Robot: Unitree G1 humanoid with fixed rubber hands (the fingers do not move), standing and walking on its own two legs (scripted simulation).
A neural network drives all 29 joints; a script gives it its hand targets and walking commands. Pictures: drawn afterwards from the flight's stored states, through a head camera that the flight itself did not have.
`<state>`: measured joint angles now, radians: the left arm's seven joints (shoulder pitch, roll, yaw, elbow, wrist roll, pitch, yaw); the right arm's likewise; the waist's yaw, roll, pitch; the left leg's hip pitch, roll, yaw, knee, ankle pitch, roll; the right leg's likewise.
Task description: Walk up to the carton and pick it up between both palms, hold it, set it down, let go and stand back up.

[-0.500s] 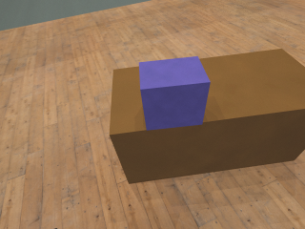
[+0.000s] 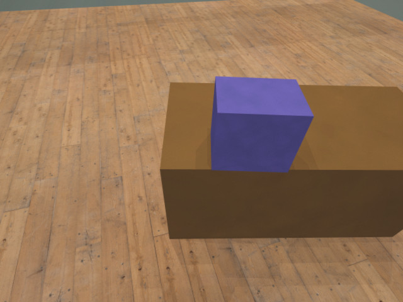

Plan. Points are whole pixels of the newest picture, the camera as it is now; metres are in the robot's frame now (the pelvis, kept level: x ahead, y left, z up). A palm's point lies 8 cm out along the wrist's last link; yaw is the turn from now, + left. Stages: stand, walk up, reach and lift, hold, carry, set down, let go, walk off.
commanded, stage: walk up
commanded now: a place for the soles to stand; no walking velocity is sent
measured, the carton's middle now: (252, 125) +0.68 -0.15 -0.06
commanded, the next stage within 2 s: none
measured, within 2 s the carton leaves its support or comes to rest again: neither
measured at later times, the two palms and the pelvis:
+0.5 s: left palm out of the picture +0.08 +0.32 -0.09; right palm out of the picture +0.07 -0.32 -0.08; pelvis -0.01 +0.00 +0.00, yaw +1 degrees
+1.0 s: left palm out of the picture +0.09 +0.33 -0.09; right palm out of the picture +0.09 -0.31 -0.09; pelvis +0.01 +0.01 +0.00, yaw +1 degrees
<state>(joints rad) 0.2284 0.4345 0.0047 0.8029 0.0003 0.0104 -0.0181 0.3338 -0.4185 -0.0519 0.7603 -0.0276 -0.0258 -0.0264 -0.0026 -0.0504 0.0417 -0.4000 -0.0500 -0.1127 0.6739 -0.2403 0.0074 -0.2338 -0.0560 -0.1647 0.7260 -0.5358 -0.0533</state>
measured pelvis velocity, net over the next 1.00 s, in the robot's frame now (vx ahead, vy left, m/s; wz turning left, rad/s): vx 0.01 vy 0.01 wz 0.02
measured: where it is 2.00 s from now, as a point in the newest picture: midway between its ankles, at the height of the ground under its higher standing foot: outside the picture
